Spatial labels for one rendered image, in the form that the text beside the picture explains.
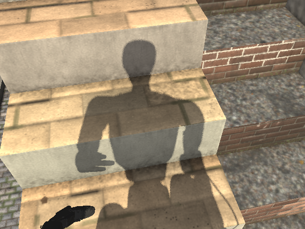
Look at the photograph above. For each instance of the left robot hand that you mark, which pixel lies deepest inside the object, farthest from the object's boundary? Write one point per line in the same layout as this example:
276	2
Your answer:
67	216

